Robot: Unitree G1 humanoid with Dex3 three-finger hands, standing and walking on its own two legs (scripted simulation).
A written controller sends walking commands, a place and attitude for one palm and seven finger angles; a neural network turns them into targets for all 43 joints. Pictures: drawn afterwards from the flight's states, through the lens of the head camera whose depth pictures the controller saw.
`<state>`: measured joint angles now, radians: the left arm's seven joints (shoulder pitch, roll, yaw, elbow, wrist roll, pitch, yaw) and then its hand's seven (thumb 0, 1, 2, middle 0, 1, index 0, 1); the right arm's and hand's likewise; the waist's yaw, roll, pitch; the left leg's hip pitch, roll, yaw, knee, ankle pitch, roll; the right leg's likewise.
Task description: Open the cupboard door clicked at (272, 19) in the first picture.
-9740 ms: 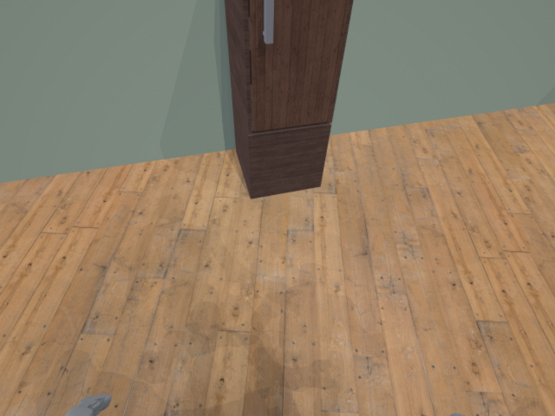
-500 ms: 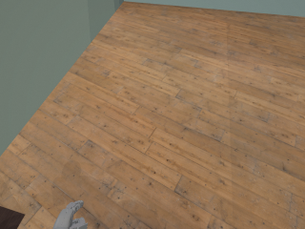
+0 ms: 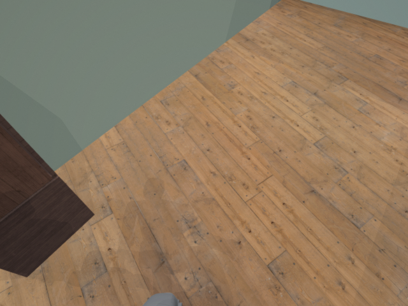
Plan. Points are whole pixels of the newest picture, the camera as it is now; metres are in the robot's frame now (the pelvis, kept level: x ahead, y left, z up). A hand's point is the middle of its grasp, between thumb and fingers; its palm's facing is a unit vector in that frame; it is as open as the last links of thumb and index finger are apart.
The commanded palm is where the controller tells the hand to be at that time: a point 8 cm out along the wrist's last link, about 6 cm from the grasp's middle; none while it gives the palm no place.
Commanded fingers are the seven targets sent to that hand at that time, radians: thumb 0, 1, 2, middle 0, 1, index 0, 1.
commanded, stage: turn to face it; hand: left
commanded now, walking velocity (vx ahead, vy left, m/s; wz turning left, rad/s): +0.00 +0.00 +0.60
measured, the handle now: out of the picture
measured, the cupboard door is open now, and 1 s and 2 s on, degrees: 0 0 0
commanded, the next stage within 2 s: take the last steps up to it in 1.60 s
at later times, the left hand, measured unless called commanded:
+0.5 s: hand out of the picture +0.07 +0.28 -0.15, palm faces +0.29 -0.92 -0.26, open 7.4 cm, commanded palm none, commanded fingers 0.00 0.90 0.90 -0.20 -0.30 -0.20 -0.30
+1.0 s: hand out of the picture -0.05 +0.17 -0.14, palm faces +0.57 -0.77 -0.30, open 7.4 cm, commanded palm none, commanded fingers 0.00 0.90 0.90 -0.20 -0.30 -0.20 -0.30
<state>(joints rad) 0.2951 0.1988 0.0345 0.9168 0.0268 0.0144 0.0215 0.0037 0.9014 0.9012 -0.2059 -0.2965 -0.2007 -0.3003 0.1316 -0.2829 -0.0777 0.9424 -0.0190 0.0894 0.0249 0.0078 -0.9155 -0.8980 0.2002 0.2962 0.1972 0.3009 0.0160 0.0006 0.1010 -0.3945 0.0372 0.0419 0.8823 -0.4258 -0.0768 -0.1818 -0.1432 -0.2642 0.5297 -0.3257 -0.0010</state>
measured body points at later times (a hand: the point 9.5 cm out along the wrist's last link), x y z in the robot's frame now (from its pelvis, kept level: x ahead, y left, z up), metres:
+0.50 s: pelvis +0.00 +0.04 +0.00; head +0.02 +0.06 +0.45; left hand +0.05 +0.33 -0.13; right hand +0.12 -0.19 -0.13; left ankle -0.01 +0.12 -0.74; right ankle +0.04 -0.13 -0.67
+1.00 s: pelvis +0.00 -0.03 +0.01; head +0.04 -0.05 +0.45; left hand -0.08 +0.21 -0.11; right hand +0.19 -0.24 -0.16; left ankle -0.12 +0.11 -0.64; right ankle +0.04 -0.11 -0.74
